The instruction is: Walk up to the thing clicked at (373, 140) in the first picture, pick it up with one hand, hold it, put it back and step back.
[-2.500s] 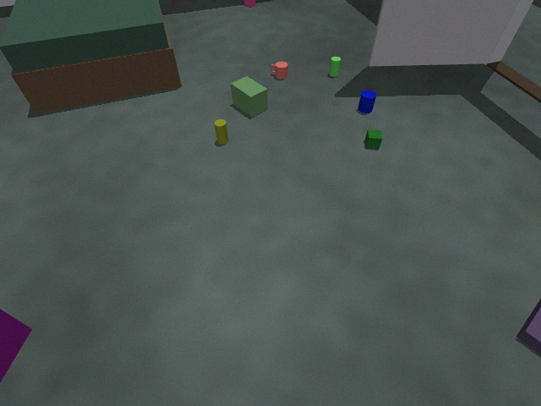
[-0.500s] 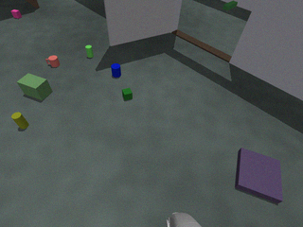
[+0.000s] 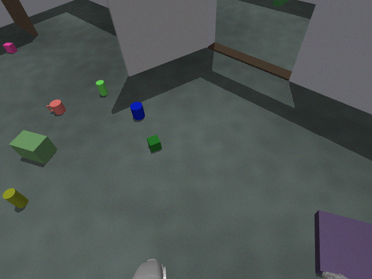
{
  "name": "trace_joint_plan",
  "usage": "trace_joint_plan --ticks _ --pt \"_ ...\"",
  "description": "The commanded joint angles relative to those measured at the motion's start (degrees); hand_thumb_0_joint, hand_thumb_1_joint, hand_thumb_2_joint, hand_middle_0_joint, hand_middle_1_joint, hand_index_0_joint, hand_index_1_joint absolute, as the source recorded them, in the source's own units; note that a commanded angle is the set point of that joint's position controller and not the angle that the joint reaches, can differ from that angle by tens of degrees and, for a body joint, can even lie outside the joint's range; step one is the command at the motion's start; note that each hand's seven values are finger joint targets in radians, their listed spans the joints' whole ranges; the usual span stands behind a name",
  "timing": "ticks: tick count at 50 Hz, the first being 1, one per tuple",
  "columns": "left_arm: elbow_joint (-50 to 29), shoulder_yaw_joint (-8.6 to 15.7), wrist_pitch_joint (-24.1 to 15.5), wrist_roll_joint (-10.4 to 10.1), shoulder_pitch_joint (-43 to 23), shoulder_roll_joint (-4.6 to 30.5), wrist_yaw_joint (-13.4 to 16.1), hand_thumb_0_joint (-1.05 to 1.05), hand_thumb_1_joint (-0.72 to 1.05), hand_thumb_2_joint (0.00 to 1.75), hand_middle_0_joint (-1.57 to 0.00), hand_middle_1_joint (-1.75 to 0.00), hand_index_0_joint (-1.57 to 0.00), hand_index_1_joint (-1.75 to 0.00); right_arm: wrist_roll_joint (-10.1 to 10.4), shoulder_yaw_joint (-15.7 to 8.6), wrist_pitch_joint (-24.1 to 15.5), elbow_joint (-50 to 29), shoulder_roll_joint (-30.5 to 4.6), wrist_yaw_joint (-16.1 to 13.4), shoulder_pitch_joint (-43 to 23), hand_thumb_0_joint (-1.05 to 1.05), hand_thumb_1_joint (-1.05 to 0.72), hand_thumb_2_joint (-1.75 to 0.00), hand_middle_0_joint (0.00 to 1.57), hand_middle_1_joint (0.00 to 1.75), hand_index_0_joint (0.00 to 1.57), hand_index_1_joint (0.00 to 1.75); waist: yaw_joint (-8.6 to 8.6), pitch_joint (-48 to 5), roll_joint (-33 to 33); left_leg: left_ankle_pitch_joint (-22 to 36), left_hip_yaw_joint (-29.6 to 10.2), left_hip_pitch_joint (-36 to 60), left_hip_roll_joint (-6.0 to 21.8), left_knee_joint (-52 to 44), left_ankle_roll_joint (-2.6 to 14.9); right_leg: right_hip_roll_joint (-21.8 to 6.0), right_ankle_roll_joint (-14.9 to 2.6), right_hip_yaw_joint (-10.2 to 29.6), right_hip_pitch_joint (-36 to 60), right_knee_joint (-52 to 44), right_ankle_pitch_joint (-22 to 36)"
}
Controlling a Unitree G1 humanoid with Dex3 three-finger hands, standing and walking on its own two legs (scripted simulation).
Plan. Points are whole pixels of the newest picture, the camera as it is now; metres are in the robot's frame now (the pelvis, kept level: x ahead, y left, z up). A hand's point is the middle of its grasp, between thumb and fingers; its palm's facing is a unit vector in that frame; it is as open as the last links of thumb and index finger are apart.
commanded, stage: walk up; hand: left
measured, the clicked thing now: (154, 143) +1.03 +0.26 -0.73
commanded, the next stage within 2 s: none
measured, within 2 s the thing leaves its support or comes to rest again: neither
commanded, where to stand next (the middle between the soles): +0.66 +0.03 m, yaw +1 degrees
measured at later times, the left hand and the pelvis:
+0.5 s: hand (93, 206) +0.33 +0.29 -0.13, palm faces -0.10 -0.92 -0.38, open 7.4 cm; pelvis +0.22 +0.01 -0.01, yaw -2 degrees
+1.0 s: hand (95, 183) +0.41 +0.31 -0.16, palm faces +0.00 -0.93 -0.37, open 7.4 cm; pelvis +0.40 +0.03 -0.01, yaw +1 degrees
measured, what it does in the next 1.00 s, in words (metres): walks ahead: left foot, then right foot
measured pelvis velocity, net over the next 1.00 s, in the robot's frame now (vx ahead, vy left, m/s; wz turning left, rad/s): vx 0.40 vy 0.03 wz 0.01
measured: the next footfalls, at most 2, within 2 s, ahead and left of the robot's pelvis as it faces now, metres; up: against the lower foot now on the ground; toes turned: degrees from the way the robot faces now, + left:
left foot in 0.12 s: +0.22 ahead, +0.16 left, +0.00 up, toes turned +6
right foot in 0.54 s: +0.38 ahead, -0.13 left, +0.00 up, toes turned -7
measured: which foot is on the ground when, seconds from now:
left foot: up 0.00-0.10, down 0.12-0.54, up 0.56-0.94, down 0.96-1.00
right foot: down 0.00-0.16, up 0.18-0.52, down 0.54-0.98, up 1.00-1.00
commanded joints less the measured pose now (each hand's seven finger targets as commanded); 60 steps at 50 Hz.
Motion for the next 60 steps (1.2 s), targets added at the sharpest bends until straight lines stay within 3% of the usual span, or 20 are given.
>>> trace_joint_plan --ticks 1,3,6,8,9,11,14,18,25,26,27,28,34,43,47,48,49,50,54,60 --pt "-5.21 5.44 -2.26 0.38 -1.59 17.72 0.98 0.00 0.90 0.90 -0.20 -0.30 -0.20 -0.30 -0.17 -3.79 -1.82 -4.27 -10.10 -0.11 -2.03 0.00 -0.90 -0.90 0.20 0.30 0.20 0.30 0.94 1.19 -10.87 5.34 0.60 4.30 0.25 -9.64 -0.19 -13.93 -10.41 12.38 -7.13 -14.41 -6.45" --pt "-5.07 5.07 -2.02 0.37 -1.78 17.86 0.99 0.00 0.90 0.90 -0.20 -0.30 -0.20 -0.30 -0.12 -4.21 -2.45 -3.95 -9.75 -0.12 -2.09 0.00 -0.90 -0.90 0.20 0.30 0.20 0.30 0.07 0.97 -10.34 5.46 2.20 9.91 -1.53 -13.71 0.27 -13.33 -9.52 10.96 -8.87 -11.67 -3.59" --pt "-5.23 3.27 -1.93 0.72 -0.47 13.61 1.21 0.00 0.90 0.90 -0.20 -0.30 -0.20 -0.30 -0.45 -6.16 -3.49 0.25 -13.71 -1.41 11.78 0.00 -0.90 -0.90 0.20 0.30 0.20 0.30 -7.93 -7.15 3.56 -0.39 1.39 33.71 -3.80 -20.99 3.41 -6.94 -5.03 3.71 -15.69 14.62 10.77" --pt "-4.53 2.99 -1.55 -0.42 3.66 12.97 2.32 0.00 0.90 0.90 -0.20 -0.30 -0.20 -0.30 0.55 -7.48 -3.73 -1.80 -20.51 -2.20 13.89 0.00 -0.90 -0.90 0.20 0.30 0.20 0.30 -7.23 -9.58 11.34 -11.48 -39.12 39.66 19.44 -35.84 12.95 2.63 -0.88 4.07 -31.96 38.01 -14.06" --pt "-3.87 3.17 -1.47 0.17 -0.02 16.39 2.98 0.00 0.90 0.90 -0.20 -0.30 -0.20 -0.30 1.59 -7.51 -3.38 -2.39 -19.46 -2.17 11.15 0.00 -0.90 -0.90 0.20 0.30 0.20 0.30 -6.59 -6.05 3.54 -9.06 -36.63 34.51 19.96 -34.73 15.76 -0.66 -1.03 7.55 -32.65 42.03 -12.74" --pt "-1.54 3.15 -1.26 -0.61 2.16 15.81 2.50 0.00 0.90 0.90 -0.20 -0.30 -0.20 -0.30 1.48 -5.35 -3.15 -4.02 -15.01 -2.61 5.29 0.00 -0.90 -0.90 0.20 0.30 0.20 0.30 -2.85 -0.95 0.63 -1.15 -19.06 25.82 13.11 -33.48 12.66 -4.71 -0.42 8.09 -28.45 37.78 -5.77" --pt "0.05 3.19 -0.48 -0.41 4.15 13.94 0.94 0.00 0.90 0.90 -0.20 -0.30 -0.20 -0.30 1.16 -4.55 -3.34 -4.27 -14.43 -2.45 2.45 0.00 -0.90 -0.90 0.20 0.30 0.20 0.30 -1.24 -0.19 7.21 4.36 -7.43 19.35 8.62 -34.37 11.69 -6.95 1.40 2.87 -21.51 27.16 -2.34" --pt "-1.78 3.68 -0.07 0.62 -1.79 12.86 -0.31 0.00 0.90 0.90 -0.20 -0.30 -0.20 -0.30 0.84 -4.76 -3.29 -4.71 -15.58 -2.13 4.19 0.00 -0.90 -0.90 0.20 0.30 0.20 0.30 -2.59 0.33 6.76 2.31 -5.84 19.43 9.08 -35.04 13.77 -7.91 2.14 0.35 -19.68 16.85 0.80" --pt "0.82 5.51 -0.82 0.93 2.88 13.91 0.01 0.00 0.90 0.90 -0.20 -0.30 -0.20 -0.30 1.20 -3.43 -2.19 -6.13 -13.10 -1.94 1.04 0.00 -0.90 -0.90 0.20 0.30 0.20 0.30 3.00 -2.81 -1.40 3.09 0.25 7.49 4.58 -18.44 8.36 -2.09 0.29 -4.43 5.92 3.82 5.96" --pt "1.72 6.57 -1.43 1.00 7.26 16.38 0.72 0.00 0.90 0.90 -0.20 -0.30 -0.20 -0.30 1.19 -2.27 -2.19 -6.10 -9.72 -1.96 4.17 0.00 -0.90 -0.90 0.20 0.30 0.20 0.30 5.07 -5.65 -11.48 3.98 3.87 3.02 0.21 -3.36 6.28 -4.98 -1.37 2.23 13.62 -2.00 -2.72" --pt "0.98 7.66 -2.15 0.99 10.72 21.26 1.63 0.00 0.90 0.90 -0.20 -0.30 -0.20 -0.30 1.21 -0.70 -2.03 -7.12 -5.36 -1.95 5.38 0.00 -0.90 -0.90 0.20 0.30 0.20 0.30 5.68 -6.18 -23.71 -13.02 4.82 -6.92 -7.15 13.17 3.08 -20.25 -5.68 26.87 16.88 -11.80 -10.53" --pt "-0.02 7.41 -2.10 0.38 9.52 23.19 1.70 0.00 0.90 0.90 -0.20 -0.30 -0.20 -0.30 1.29 -2.24 -1.43 -6.36 -11.03 -2.60 3.46 0.00 -0.90 -0.90 0.20 0.30 0.20 0.30 5.88 -5.49 -17.43 -15.85 -0.85 -11.49 -7.63 19.15 2.65 -26.85 -12.69 40.19 15.22 -16.68 -14.01" --pt "-2.97 5.19 -2.27 -0.01 -0.94 16.90 2.31 0.00 0.90 0.90 -0.20 -0.30 -0.20 -0.30 1.18 -3.10 -0.48 -0.94 -11.49 -1.55 7.13 0.00 -0.90 -0.90 0.20 0.30 0.20 0.30 -0.46 0.82 -12.40 -3.58 -3.95 -1.50 -2.07 8.30 1.20 -17.00 -10.44 11.86 -2.57 -14.35 3.23" --pt "-4.06 5.43 -2.36 0.55 1.14 18.04 1.82 0.00 0.90 0.90 -0.20 -0.30 -0.20 -0.30 0.28 -3.72 -0.94 -3.93 -9.33 0.38 -2.70 0.00 -0.90 -0.90 0.20 0.30 0.20 0.30 1.65 1.03 -10.95 3.26 1.52 4.62 -2.83 -12.66 0.65 -16.74 -9.69 6.78 -3.53 -13.93 -6.42" --pt "-4.37 3.65 -1.61 0.74 0.33 15.12 1.98 0.00 0.90 0.90 -0.20 -0.30 -0.20 -0.30 -0.06 -4.96 -1.96 -0.68 -11.38 -0.64 7.07 0.00 -0.90 -0.90 0.20 0.30 0.20 0.30 -5.06 -4.01 -2.83 0.79 3.60 25.87 -6.65 -19.81 2.53 -12.71 -5.97 0.18 -11.20 4.92 6.42" --pt "-4.66 2.35 -1.60 0.47 2.87 11.12 1.86 0.00 0.90 0.90 -0.20 -0.30 -0.20 -0.30 -0.34 -6.40 -2.40 0.30 -15.74 -1.42 12.55 0.00 -0.90 -0.90 0.20 0.30 0.20 0.30 -7.30 -8.26 10.49 -9.16 -10.70 34.92 1.84 -26.57 5.87 -7.80 -2.49 -4.35 -18.30 24.01 7.02" --pt "-4.74 2.30 -1.24 -0.24 3.53 10.22 2.14 0.00 0.90 0.90 -0.20 -0.30 -0.20 -0.30 -0.04 -7.24 -2.63 -1.51 -20.45 -1.89 13.62 0.00 -0.90 -0.90 0.20 0.30 0.20 0.30 -7.20 -7.47 15.93 -12.65 -37.53 39.00 15.33 -35.85 12.05 0.99 -0.15 -3.67 -31.65 33.36 -12.06" --pt "-3.45 3.27 -0.76 0.47 0.99 15.68 3.19 0.00 0.90 0.90 -0.20 -0.30 -0.20 -0.30 1.57 -7.33 -2.19 -1.96 -20.30 -1.90 11.60 0.00 -0.90 -0.90 0.20 0.30 0.20 0.30 -6.67 -5.66 7.23 -9.33 -38.80 33.28 17.91 -34.49 16.34 -3.51 -0.71 3.42 -31.00 37.99 -14.49" --pt "0.44 3.22 -0.08 -0.43 5.08 14.47 2.35 0.00 0.90 0.90 -0.20 -0.30 -0.20 -0.30 1.53 -4.38 -2.45 -3.69 -13.95 -2.66 3.91 0.00 -0.90 -0.90 0.20 0.30 0.20 0.30 -1.15 0.21 4.13 6.07 -12.73 19.52 8.36 -33.08 11.31 -7.77 0.16 4.35 -22.46 31.44 -3.23" --pt "-1.14 3.57 0.45 0.64 -0.10 12.87 0.70 0.00 0.90 0.90 -0.20 -0.30 -0.20 -0.30 0.88 -4.65 -2.38 -4.70 -15.13 -2.33 4.30 0.00 -0.90 -0.90 0.20 0.30 0.20 0.30 -2.98 1.92 6.08 -2.16 -9.38 18.94 7.60 -36.39 13.86 -7.93 2.43 0.29 -21.39 17.99 0.99"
